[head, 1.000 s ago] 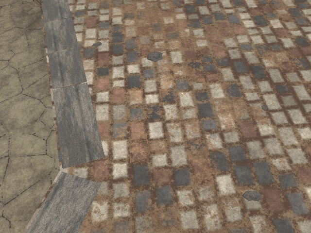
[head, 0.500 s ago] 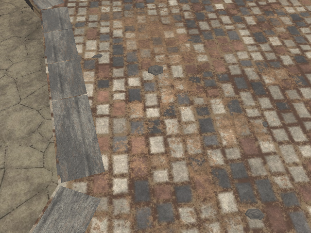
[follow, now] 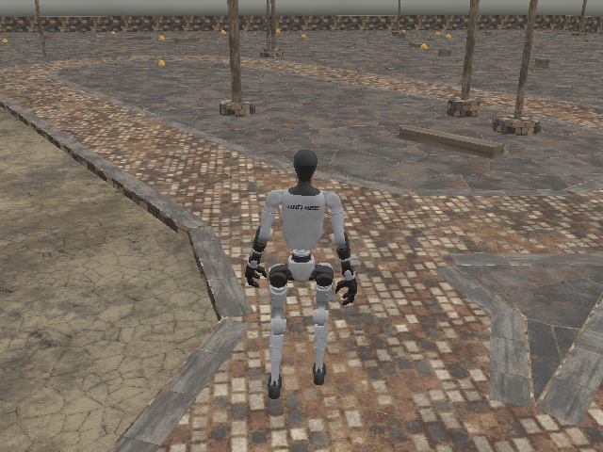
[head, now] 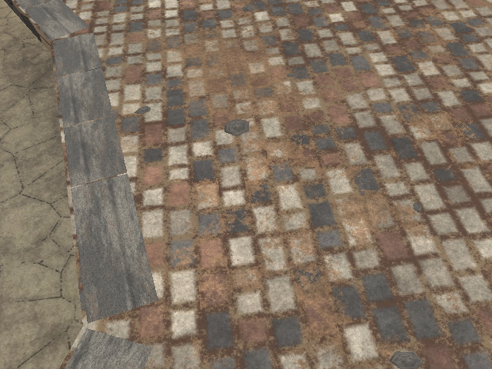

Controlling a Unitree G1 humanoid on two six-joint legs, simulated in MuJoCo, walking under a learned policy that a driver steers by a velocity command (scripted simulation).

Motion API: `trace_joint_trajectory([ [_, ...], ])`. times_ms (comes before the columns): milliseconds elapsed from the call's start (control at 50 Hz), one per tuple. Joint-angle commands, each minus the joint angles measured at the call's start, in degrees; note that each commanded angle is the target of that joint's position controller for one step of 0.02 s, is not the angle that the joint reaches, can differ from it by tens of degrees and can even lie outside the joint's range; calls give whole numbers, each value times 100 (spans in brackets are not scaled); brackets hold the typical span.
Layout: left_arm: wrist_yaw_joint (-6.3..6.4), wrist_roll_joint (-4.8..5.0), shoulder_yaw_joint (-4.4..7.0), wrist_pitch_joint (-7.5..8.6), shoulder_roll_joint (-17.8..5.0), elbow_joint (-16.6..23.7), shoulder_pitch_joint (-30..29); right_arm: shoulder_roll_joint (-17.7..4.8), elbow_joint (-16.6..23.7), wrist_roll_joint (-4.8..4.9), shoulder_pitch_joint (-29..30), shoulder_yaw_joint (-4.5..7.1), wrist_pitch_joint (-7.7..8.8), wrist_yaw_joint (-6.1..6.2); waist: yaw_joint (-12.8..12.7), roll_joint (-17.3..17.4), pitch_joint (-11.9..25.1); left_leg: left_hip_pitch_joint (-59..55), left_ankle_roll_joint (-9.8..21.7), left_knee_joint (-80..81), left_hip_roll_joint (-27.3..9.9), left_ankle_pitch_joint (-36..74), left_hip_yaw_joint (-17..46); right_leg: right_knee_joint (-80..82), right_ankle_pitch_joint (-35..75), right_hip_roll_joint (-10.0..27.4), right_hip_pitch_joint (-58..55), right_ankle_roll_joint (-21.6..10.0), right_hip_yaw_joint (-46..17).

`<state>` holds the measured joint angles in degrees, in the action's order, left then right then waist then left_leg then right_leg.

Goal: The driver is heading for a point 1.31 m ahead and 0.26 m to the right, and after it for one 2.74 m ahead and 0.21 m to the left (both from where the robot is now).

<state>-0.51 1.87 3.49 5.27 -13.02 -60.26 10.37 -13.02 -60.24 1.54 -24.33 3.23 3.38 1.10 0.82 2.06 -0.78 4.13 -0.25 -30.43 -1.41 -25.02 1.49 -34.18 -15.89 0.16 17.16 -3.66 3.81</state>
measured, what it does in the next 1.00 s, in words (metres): walks ahead: left foot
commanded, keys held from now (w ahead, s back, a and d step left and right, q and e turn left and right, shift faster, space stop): w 0.50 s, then w+e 0.50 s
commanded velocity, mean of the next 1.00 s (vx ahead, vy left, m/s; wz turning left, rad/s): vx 0.46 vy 0.00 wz -0.17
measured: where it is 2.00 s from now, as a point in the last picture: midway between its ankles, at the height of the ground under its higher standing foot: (337, 200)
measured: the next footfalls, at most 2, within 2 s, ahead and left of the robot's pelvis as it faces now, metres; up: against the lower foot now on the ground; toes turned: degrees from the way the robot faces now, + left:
left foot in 0.52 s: +0.44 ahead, +0.11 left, +0.00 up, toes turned +2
right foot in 1.08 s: +0.70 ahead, -0.17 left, +0.00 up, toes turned -19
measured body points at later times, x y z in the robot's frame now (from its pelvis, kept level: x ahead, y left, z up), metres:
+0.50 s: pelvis +0.23 +0.01 -0.01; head +0.27 +0.00 +0.44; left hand +0.12 +0.25 -0.14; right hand +0.48 -0.20 -0.10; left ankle +0.40 +0.11 -0.72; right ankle +0.02 -0.10 -0.73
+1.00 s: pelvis +0.51 -0.01 +0.00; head +0.54 -0.02 +0.45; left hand +0.74 +0.19 -0.10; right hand +0.46 -0.27 -0.14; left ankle +0.40 +0.11 -0.73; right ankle +0.66 -0.17 -0.69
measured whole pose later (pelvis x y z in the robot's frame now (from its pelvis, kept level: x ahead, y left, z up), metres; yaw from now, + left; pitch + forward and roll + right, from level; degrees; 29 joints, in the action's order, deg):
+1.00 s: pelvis +0.51 -0.01 +0.00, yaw -13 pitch +2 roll +3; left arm -2.6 1.2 3.3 2.7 -12.7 -47.8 5.2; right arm -13.9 -57.1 0.1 -18.3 3.2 5.0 1.1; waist 3.4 -1.3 -1.0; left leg -5.3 -0.4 -13.4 1.2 -19.9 -15.3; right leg -38.9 -0.4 5.6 37.8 -3.9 1.2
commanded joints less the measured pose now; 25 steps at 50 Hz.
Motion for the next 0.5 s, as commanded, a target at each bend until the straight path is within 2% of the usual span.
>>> trace_joint_trajectory([
  [20, -30, -68, 335, 55, -1358, -418, 2469, -79, 759, -18, 735, -53, 220, 6, -1033, -2192, 437, 3558, 169, -3090, 595, -385, -180, 2325, -854, 2066, -3153, -1230, -4181],
  [40, -53, -147, 162, 144, -935, -346, 1962, -306, 775, 111, 782, 4, 303, -9, -729, -1444, 128, 4010, 312, -4128, 272, -540, 520, 2477, -1328, 2306, -2724, -1358, -4616],
  [60, -70, -129, 71, 200, -670, -142, 1375, -425, 806, 182, 878, 22, 356, -53, -507, -986, -319, 4285, 500, -4333, -46, 40, 569, 2439, -1224, 2147, -2315, -1168, -3886],
  [80, -108, -132, 4, 220, -542, 3, 971, -479, 765, 141, 891, 47, 376, -59, -344, -644, -426, 4157, 579, -4157, -317, 644, 446, 2484, -766, 1852, -2005, -945, -3125],
  [100, -139, -145, -34, 218, -512, 81, 791, -535, 760, 65, 945, 101, 374, -42, -245, -499, -466, 4021, 588, -3830, -484, 1061, 361, 2544, -163, 1635, -1802, -787, -2578],
  [120, -138, -173, -83, 190, -405, 78, 825, -582, 751, 16, 935, 146, 338, -53, -190, -523, -408, 3755, 565, -3582, -584, 1322, 272, 2594, 389, 1400, -1662, -656, -2077],
  [140, -121, -186, -101, 161, -395, 30, 995, -509, 740, 11, 936, 149, 298, -77, -188, -634, -369, 3603, 504, -3394, -602, 1452, 165, 2602, 944, 1272, -1611, -621, -1760],
  [200, -13, -197, -113, 102, -546, -66, 1417, -342, 909, -35, 1387, 131, 190, -98, -237, -543, -410, 3925, 260, -2871, -594, 1814, -73, 2655, 2117, 1161, -1712, -666, -1274],
  [280, 99, -222, -119, 35, -651, 22, 1525, -221, 1306, -36, 2409, 39, 192, -140, -413, -540, -594, 3869, 119, -1395, -462, 2643, -225, 2871, 2219, 1047, -1474, -611, -913],
  [340, 125, -170, -105, 31, -670, -20, 1811, -232, 1478, -1, 2962, -12, 220, -221, -542, -569, -730, 3634, 165, -628, -297, 3005, -362, 2980, 2059, 1077, -1580, -604, -763],
  [400, 131, -126, -76, -18, -673, -88, 1996, -256, 1673, 26, 3381, -51, 276, -333, -543, -585, -847, 3674, 328, -166, -221, 2879, -343, 2793, 2371, 1297, -2110, -619, -702],
  [440, 143, -127, -25, -55, -775, -55, 1903, -372, 1739, 30, 3364, -27, 319, -400, -365, -652, -696, 3376, 495, 29, -98, 2559, -394, 2418, 3292, 1418, -2450, -556, -622],
  [460, 149, -142, 6, -73, -863, -18, 1819, -502, 1706, 23, 3137, 28, 329, -405, -187, -771, -452, 2933, 587, 37, 57, 2359, -482, 2072, 4279, 1441, -2575, -501, -591],
  [480, 152, -166, 38, -108, -947, 13, 1749, -686, 1605, 21, 2685, 115, 327, -386, 79, -934, -69, 2277, 698, -13, 261, 2164, -602, 1499, 5350, 1422, -2659, -443, -554],
  [500, 146, -198, 32, -159, -936, 61, 1614, -934, 1318, 33, 1697, 252, 314, -346, 583, -975, 504, 1046, 870, 80, 440, 2200, -704, 388, 5945, 1214, -2414, -312, -385],
])
Velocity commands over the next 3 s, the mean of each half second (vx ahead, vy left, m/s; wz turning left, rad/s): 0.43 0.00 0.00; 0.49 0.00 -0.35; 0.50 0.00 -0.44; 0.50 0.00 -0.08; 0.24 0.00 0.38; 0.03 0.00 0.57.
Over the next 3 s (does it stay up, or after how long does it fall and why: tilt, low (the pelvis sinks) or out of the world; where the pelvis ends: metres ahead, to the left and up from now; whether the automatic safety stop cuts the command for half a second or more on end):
stays up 1.23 -0.31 0.01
